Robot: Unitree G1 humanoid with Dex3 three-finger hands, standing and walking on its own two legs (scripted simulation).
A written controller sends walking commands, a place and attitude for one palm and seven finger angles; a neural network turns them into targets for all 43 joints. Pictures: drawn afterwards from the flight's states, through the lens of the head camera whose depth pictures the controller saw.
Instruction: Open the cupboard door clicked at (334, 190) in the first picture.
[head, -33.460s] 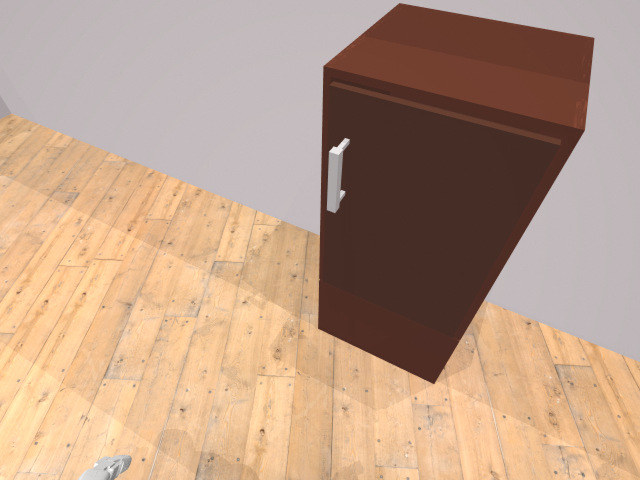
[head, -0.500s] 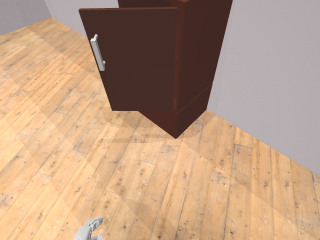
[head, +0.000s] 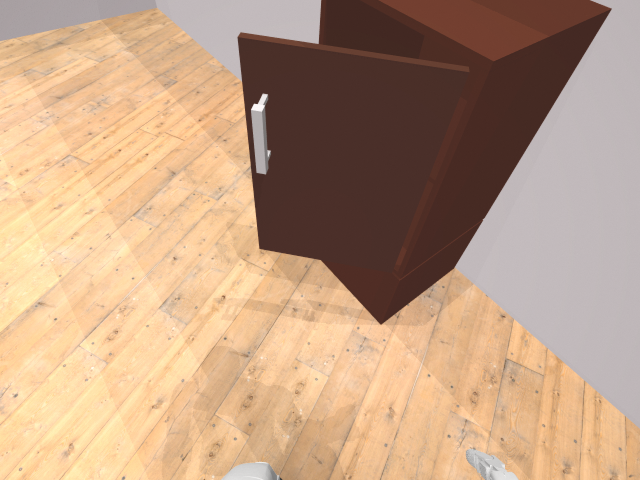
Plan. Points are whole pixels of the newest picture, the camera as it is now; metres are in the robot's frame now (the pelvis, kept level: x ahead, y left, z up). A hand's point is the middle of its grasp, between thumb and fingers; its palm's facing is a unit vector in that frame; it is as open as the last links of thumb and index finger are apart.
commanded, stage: take the last steps up to it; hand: left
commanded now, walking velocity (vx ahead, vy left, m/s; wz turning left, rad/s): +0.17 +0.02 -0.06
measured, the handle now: (263, 135) +0.69 +0.20 -0.01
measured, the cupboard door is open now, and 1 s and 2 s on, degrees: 42 42 42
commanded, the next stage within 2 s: come to a stop and stand still in 0.08 s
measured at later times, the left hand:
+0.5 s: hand (217, 430) +0.19 +0.17 -0.16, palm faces -0.05 -0.98 -0.22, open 7.4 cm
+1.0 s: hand out of the picture +0.07 +0.21 -0.15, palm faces +0.02 -0.95 -0.30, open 7.4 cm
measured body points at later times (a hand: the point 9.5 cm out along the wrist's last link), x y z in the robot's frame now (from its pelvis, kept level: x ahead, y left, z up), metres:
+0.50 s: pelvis +0.09 -0.01 +0.01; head +0.12 -0.01 +0.46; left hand +0.19 +0.22 -0.14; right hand +0.05 -0.22 -0.15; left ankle +0.07 +0.09 -0.72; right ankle +0.12 -0.11 -0.72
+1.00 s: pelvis +0.07 +0.00 +0.01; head +0.07 -0.03 +0.45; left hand +0.07 +0.25 -0.13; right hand +0.13 -0.23 -0.16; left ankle +0.07 +0.09 -0.72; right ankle +0.12 -0.11 -0.72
